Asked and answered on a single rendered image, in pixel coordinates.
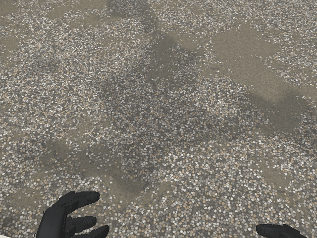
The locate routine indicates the left robot hand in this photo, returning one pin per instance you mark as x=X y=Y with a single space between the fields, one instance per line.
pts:
x=56 y=224

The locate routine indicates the right robot hand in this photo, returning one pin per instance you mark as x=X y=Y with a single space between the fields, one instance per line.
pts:
x=278 y=231

